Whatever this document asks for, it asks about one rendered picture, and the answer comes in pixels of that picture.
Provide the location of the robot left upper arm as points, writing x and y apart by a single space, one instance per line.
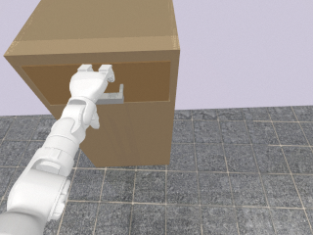
41 196

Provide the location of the handle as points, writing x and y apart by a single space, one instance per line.
112 98

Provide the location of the left robot hand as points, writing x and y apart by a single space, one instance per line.
91 85

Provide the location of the drawer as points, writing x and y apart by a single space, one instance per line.
143 81

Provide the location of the cabinet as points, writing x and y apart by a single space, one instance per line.
62 32

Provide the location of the robot left forearm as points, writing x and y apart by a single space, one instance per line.
59 149

